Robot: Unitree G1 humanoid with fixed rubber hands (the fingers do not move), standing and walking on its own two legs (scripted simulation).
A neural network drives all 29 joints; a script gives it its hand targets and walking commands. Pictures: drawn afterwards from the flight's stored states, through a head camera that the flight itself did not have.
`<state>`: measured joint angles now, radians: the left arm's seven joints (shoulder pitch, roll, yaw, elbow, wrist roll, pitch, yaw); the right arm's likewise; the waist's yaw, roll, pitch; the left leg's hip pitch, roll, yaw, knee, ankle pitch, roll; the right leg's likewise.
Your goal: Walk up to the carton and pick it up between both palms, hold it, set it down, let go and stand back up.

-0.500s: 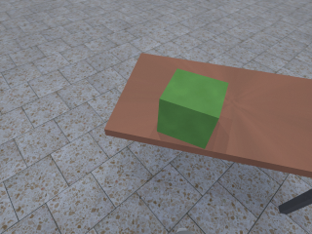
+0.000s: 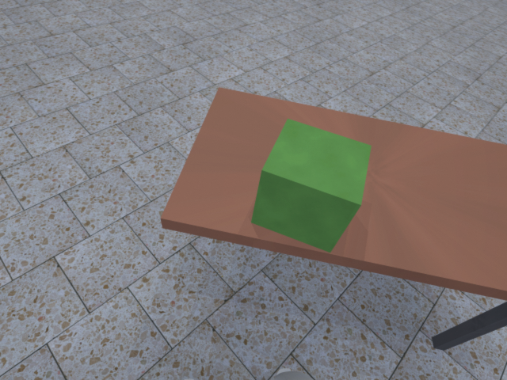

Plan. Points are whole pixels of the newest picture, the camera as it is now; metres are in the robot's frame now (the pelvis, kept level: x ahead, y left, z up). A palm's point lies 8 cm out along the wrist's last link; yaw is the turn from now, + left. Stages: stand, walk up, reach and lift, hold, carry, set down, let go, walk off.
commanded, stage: walk up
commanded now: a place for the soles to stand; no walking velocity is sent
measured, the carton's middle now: (308, 185) +0.57 -0.14 -0.09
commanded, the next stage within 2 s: none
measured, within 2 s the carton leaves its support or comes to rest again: neither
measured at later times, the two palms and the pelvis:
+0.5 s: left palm out of the picture +0.04 +0.24 -0.11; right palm out of the picture +0.02 -0.39 -0.11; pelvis -0.03 -0.07 -0.02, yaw -7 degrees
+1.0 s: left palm out of the picture +0.12 +0.28 -0.10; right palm out of the picture +0.06 -0.33 -0.06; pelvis +0.02 -0.01 +0.01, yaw -8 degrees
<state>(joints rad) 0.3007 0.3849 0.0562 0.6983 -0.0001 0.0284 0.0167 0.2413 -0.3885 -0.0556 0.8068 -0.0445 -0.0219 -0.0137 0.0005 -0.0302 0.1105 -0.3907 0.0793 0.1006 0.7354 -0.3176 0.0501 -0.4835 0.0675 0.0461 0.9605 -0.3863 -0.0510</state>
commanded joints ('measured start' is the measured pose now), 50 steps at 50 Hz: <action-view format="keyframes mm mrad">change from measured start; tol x32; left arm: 1 136 202 60 32 33 8 -12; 50 171 178 32 103 5 -61 23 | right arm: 1 0 -253 -95 -51 29 -44 -41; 50 44 -187 -75 -16 25 -41 2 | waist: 1 11 150 -97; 17 65 223 -151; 21 78 -258 109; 50 -30 140 -141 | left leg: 1 267 256 -226 -392 207 -78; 7 514 220 -119 -279 459 -27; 16 46 303 -103 -329 -291 137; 23 -297 33 -117 468 -122 -54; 35 -224 -16 -148 170 -229 -30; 39 275 -36 -116 -215 38 -31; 44 259 312 -489 -521 -395 -36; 50 380 166 -151 -390 410 -102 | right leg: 1 -152 -38 115 171 33 76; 18 355 -85 -66 -229 -68 -7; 23 -206 -360 775 -893 -848 -175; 37 224 -285 472 -378 257 -220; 41 -300 53 31 151 -139 16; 50 -133 -46 69 83 87 63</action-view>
